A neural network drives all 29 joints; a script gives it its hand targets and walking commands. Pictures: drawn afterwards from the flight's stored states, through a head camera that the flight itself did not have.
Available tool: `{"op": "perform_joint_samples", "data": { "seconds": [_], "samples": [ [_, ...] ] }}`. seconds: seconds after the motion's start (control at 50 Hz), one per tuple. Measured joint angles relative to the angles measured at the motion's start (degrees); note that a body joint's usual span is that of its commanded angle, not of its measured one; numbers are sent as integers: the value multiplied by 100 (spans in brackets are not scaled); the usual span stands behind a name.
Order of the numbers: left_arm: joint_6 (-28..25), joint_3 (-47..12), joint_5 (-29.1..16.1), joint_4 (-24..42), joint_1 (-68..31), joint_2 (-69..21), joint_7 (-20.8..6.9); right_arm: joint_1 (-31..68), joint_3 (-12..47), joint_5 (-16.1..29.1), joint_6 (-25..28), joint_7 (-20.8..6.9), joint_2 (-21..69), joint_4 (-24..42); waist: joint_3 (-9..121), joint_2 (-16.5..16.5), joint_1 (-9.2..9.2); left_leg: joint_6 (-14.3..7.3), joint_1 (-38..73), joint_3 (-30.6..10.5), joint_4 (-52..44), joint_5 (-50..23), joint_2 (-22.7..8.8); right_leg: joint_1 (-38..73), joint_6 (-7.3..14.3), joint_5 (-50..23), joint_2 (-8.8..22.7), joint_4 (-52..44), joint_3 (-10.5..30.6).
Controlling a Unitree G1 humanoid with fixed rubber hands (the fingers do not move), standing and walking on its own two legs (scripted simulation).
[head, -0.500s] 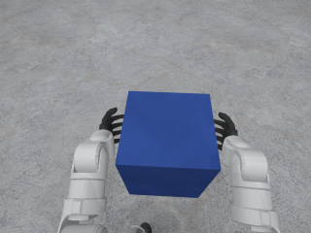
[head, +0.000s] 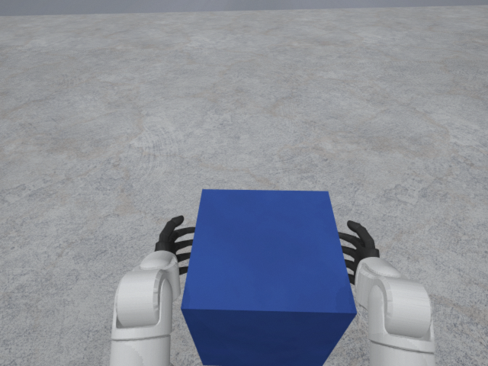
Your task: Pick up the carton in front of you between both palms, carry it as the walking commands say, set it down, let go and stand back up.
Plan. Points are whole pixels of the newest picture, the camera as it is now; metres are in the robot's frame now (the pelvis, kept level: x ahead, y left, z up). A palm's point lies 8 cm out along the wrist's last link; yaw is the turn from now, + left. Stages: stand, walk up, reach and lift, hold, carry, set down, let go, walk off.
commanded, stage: carry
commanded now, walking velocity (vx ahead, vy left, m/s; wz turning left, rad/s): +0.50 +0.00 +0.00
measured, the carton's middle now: (263, 281) +0.28 +0.00 +0.01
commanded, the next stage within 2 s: none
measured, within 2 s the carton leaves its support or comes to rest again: neither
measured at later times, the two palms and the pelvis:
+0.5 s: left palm (181, 155) +0.56 +0.18 +0.08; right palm (314, 156) +0.54 -0.12 +0.09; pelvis +0.29 +0.04 +0.00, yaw -3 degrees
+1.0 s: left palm (215, 95) +0.86 +0.13 +0.09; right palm (314, 97) +0.86 -0.17 +0.08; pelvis +0.60 -0.02 +0.00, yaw +1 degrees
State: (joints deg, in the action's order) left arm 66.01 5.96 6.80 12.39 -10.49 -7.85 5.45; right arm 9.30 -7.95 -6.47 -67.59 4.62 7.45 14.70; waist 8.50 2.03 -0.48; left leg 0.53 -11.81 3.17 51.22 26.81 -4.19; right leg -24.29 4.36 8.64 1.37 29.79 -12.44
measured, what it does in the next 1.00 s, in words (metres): walks ahead: left foot, then right foot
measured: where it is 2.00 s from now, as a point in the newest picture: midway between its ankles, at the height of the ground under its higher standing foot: (258, 210)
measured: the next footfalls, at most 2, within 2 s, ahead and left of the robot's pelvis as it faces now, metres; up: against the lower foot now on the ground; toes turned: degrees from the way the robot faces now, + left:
left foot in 0.42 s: +0.41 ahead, +0.13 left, +0.00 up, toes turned +10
right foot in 0.92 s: +0.72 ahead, -0.11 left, +0.00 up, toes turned -12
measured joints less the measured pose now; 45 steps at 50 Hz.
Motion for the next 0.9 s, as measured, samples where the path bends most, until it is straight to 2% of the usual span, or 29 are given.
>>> {"op": "perform_joint_samples", "data": {
  "seconds": [0.04,0.08,0.22,0.32,0.38,0.42,0.46,0.48,0.52,0.56,0.62,0.72,0.84,0.9],
  "samples": [
    [115,-14,-18,34,121,16,-1,-106,70,-33,-114,4,12,21,-57,-74,-41,-87,-732,-34,994,-186,70,271,-21,106,31,-195,17],
    [175,-11,-34,117,242,29,-3,-155,165,-52,-176,6,1,30,-98,-108,-76,-101,-1285,39,1090,-535,12,583,-40,108,19,-524,45],
    [155,-4,-53,334,381,43,-37,-247,321,-93,-146,3,-4,180,-9,-160,-85,93,-2149,255,-746,-1582,-203,1620,-144,256,-7,-1442,144],
    [211,-64,-42,507,321,39,-50,-283,304,-80,-194,6,-7,447,83,-161,-28,43,-2079,455,-1782,-2124,-162,2299,-337,713,0,-1601,180],
    [293,-79,-4,538,251,32,-53,-245,255,-55,-251,8,-6,487,131,-211,-27,-45,-1773,676,-2241,-2180,-69,2638,-500,1171,52,-1418,235],
    [345,-43,28,546,185,30,-54,-141,222,-42,-276,5,3,424,121,-278,-21,-137,-1420,874,-2530,-2184,48,2677,-629,1695,185,-821,298],
    [347,65,28,429,135,87,-57,-10,267,-62,-176,3,21,112,81,-470,70,-407,-1465,1005,-2103,-2109,161,2076,-625,1829,436,736,485],
    [357,105,29,354,134,104,-58,37,279,-75,-161,2,27,-36,29,-456,98,-481,-1420,1028,-2023,-1931,154,1617,-604,1837,388,1676,701],
    [376,157,52,270,160,59,-56,14,279,-76,-164,3,26,-153,-103,-381,127,-511,-1178,1036,-2197,-1753,137,751,-512,1672,273,3043,892],
    [357,120,84,286,208,11,-53,-100,261,-40,-140,1,14,-84,-220,-341,150,-450,-872,1018,-2538,-1770,152,73,-449,1288,286,3468,889],
    [282,-23,73,414,264,34,-47,-227,251,5,-74,4,1,140,-327,-306,194,-434,-423,960,-3007,-1750,187,-635,-457,776,386,3154,846],
    [239,-116,43,786,325,40,-24,-274,269,72,-36,10,-3,508,-267,-276,180,-320,316,882,-3604,-1577,214,-1158,-581,72,519,1773,735],
    [341,-58,9,987,318,39,-18,-184,325,38,-160,6,4,642,-86,-260,94,-33,1231,841,-3838,-985,198,-927,-463,-559,418,284,422],
    [409,-11,-13,901,269,37,-20,-141,324,-17,-266,4,8,601,-44,-172,92,167,1590,768,-3509,-424,96,-464,-348,-504,276,-242,144]
  ]
}}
